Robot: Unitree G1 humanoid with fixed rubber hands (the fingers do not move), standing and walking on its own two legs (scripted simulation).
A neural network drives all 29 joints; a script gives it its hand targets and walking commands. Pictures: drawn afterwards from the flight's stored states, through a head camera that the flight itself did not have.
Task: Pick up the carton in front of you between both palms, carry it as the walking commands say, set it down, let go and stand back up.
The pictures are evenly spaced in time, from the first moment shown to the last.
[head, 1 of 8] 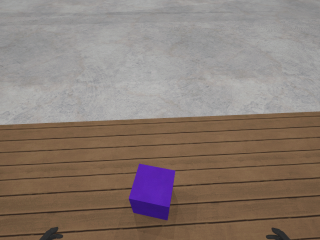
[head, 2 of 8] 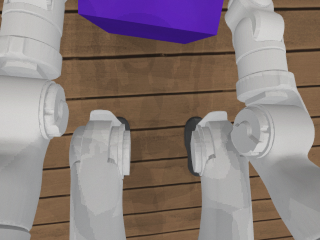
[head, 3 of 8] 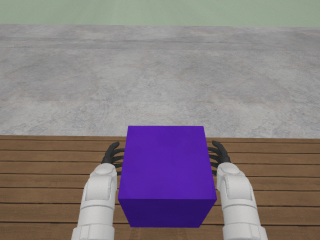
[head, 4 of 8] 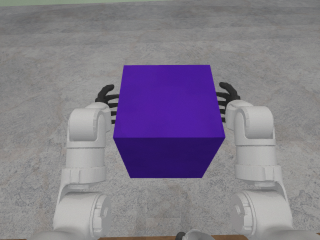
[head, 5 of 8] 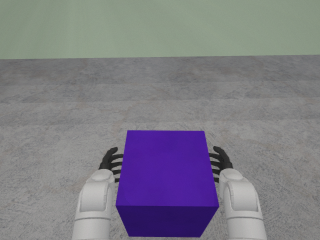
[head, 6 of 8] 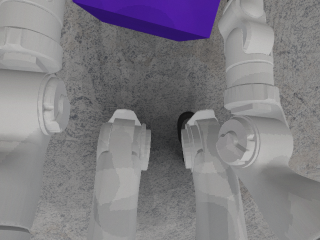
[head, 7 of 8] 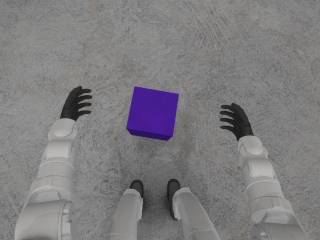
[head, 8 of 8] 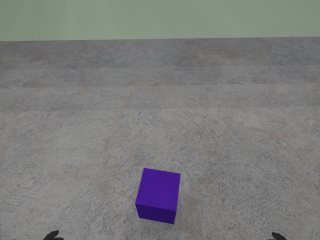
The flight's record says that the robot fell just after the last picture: no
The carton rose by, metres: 0.69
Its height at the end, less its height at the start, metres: -0.10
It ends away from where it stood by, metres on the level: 2.01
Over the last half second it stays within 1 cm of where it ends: yes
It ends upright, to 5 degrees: yes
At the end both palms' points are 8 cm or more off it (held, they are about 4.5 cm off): yes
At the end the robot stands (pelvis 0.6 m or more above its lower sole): yes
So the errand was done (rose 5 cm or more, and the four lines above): yes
